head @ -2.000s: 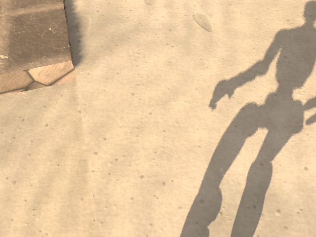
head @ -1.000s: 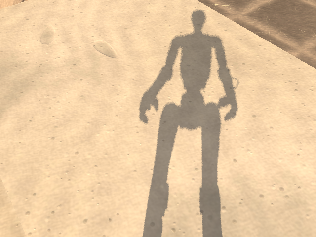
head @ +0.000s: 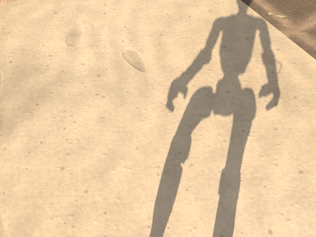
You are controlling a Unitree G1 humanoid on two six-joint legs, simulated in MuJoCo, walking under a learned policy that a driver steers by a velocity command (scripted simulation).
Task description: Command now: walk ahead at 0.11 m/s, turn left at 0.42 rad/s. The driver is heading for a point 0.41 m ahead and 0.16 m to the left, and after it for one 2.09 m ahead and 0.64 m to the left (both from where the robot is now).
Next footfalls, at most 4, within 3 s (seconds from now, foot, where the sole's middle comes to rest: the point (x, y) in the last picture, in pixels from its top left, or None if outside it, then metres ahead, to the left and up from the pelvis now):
0.22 left None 0.13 0.15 -0.78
0.66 right None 0.18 -0.08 -0.78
1.12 left None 0.06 0.18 -0.78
1.58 right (113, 232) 0.46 0.24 -0.78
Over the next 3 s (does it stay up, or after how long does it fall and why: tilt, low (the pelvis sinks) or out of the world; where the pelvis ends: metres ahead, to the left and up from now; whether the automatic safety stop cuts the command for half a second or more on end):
stays up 0.33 0.29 -0.01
